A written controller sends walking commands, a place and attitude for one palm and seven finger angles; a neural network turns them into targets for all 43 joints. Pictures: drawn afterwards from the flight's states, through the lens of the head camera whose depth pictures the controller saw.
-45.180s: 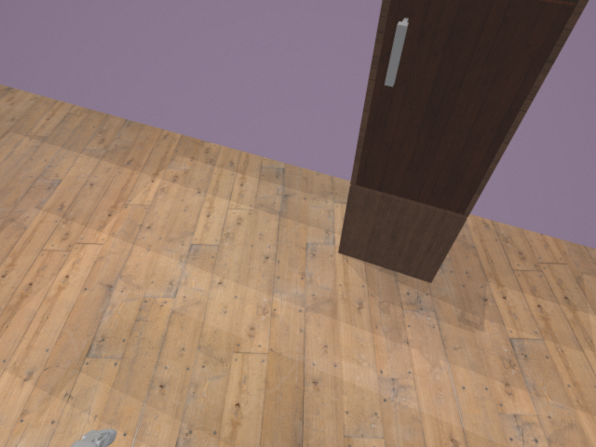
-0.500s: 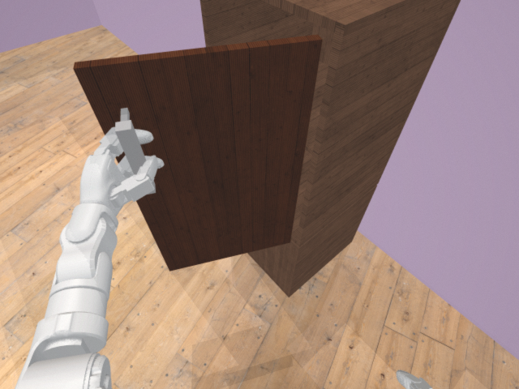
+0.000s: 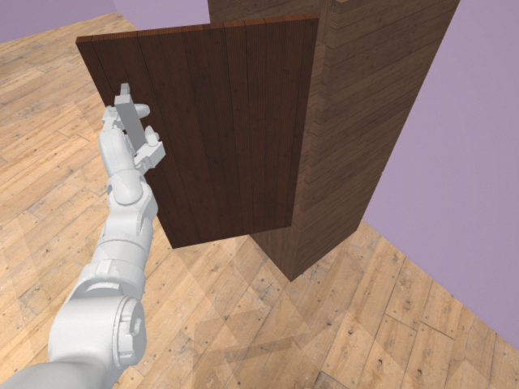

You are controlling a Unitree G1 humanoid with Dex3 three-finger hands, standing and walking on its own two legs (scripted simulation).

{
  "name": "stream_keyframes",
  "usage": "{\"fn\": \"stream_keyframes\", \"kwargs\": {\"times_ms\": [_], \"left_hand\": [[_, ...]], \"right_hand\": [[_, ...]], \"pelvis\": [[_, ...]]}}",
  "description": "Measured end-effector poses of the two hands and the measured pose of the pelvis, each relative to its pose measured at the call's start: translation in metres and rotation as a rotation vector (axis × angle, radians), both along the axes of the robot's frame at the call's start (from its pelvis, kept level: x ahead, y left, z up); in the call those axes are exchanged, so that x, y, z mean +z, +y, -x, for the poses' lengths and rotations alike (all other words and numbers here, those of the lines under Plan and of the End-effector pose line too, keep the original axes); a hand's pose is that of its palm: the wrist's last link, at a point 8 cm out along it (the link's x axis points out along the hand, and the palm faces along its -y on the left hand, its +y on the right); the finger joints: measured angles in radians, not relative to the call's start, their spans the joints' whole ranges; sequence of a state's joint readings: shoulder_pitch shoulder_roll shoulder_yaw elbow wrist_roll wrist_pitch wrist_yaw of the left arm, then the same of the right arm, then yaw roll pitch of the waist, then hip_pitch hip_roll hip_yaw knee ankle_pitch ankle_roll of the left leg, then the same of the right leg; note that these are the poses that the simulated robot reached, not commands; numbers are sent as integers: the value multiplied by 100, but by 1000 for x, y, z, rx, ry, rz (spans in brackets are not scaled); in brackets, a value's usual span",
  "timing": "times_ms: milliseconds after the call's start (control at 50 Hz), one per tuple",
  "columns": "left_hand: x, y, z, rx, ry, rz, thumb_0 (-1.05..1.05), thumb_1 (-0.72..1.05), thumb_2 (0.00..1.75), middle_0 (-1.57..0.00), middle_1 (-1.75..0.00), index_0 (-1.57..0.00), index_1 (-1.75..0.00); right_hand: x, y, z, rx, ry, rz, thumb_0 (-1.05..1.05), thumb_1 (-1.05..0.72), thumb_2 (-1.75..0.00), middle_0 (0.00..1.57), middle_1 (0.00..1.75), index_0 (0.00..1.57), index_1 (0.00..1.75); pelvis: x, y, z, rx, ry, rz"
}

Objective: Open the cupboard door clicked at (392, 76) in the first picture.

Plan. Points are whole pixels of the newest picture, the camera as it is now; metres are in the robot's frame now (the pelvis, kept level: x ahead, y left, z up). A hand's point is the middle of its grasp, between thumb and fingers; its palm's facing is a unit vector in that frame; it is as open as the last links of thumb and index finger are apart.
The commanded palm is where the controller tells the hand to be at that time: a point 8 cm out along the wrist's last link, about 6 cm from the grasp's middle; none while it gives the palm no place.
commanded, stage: pull the door open along its arc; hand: left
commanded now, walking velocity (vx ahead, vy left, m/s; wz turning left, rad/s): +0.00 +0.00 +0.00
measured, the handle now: (137, 127) +0.51 +0.20 +0.13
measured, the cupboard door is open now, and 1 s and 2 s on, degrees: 64 89 95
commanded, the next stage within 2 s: open thumb and fingers to let go in 1.46 s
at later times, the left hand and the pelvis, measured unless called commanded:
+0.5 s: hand (154, 155) +0.44 +0.16 +0.13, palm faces +0.27 -0.96 +0.01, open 5.8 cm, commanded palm +0.36 +0.21 +0.12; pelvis +0.01 +0.00 +0.01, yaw -2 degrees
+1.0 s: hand (191, 200) +0.35 +0.09 +0.13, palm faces +0.35 -0.94 +0.00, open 5.9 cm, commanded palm +0.31 +0.14 +0.12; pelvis +0.05 +0.01 +0.01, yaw +2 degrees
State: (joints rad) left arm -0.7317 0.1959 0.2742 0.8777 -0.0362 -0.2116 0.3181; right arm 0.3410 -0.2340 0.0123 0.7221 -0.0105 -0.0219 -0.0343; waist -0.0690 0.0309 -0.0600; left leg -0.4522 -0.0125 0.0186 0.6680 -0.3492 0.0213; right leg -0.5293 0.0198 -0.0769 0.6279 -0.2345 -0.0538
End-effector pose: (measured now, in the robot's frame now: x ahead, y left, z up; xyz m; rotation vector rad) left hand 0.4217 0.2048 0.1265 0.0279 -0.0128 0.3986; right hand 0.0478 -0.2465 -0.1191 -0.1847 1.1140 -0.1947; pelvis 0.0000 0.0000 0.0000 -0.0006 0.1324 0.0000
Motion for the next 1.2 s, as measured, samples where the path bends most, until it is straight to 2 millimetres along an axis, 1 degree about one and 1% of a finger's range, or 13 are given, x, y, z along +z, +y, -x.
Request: {"fn": "stream_keyframes", "kwargs": {"times_ms": [80,160,260,360,460,560,660,760,820,940,1000,1060,1200], "left_hand": [[0,1,0,-8,-3,5,-1,74,84,-37,-135,-34,-135],[0,1,0,-7,-6,6,-1,74,84,-37,-135,-34,-135],[0,2,0,-29,-8,5,-1,74,83,-37,-135,-34,-135],[-1,5,2,-78,-13,0,-1,74,80,-37,-135,-33,-135],[-2,5,10,-122,-25,15,0,74,78,-36,-135,-34,-133],[-3,0,28,-143,-39,34,0,73,75,-35,-135,-33,-130],[-3,-15,59,-163,-45,50,0,71,73,-34,-134,-32,-129],[0,-40,97,-163,-23,78,1,68,71,-33,-133,-32,-130],[2,-55,112,-128,-4,96,1,66,71,-32,-132,-33,-131],[4,-67,115,-59,23,47,1,69,77,-32,-132,-35,-132],[4,-67,112,-45,30,34,1,70,80,-34,-133,-36,-133],[4,-66,110,-46,32,31,1,69,81,-35,-134,-36,-134],[5,-64,109,-66,37,25,1,68,81,-37,-135,-36,-135]], "right_hand": [[0,-13,24,-29,46,20,1,-90,-90,20,30,20,30],[2,-22,36,-45,57,35,1,-90,-90,20,30,20,30],[5,-27,33,-49,35,42,1,-90,-90,20,30,20,30],[9,-24,16,-50,-19,30,1,-90,-90,20,30,20,30],[14,-16,-12,-45,-89,9,1,-90,-90,20,30,20,30],[23,-5,-51,-25,-178,-18,1,-90,-90,20,30,20,30],[34,10,-98,8,-274,-50,1,-90,-90,20,30,20,30],[49,27,-146,63,-351,-73,2,-90,-90,20,30,20,30],[57,39,-173,120,-381,-72,1,-90,-90,20,30,20,30],[63,60,-207,223,-394,-71,1,-90,-90,20,30,20,30],[62,69,-211,239,-387,-81,1,-90,-90,20,30,20,30],[59,74,-205,240,-367,-92,1,-90,-90,20,30,20,30],[44,69,-169,207,-293,-99,1,-90,-90,20,30,20,30]], "pelvis": [[1,-3,3,-4,-2,-2],[1,-6,6,-7,-1,-4],[2,-7,8,-11,0,-6],[3,-7,5,-24,-1,-7],[6,-4,-4,-38,-10,-5],[9,0,-16,-50,-24,-2],[12,5,-30,-57,-47,1],[13,8,-43,-44,-78,8],[12,9,-47,-21,-94,10],[9,8,-47,22,-112,9],[9,7,-45,31,-117,7],[9,6,-42,35,-123,6],[10,5,-31,30,-139,3]]}}
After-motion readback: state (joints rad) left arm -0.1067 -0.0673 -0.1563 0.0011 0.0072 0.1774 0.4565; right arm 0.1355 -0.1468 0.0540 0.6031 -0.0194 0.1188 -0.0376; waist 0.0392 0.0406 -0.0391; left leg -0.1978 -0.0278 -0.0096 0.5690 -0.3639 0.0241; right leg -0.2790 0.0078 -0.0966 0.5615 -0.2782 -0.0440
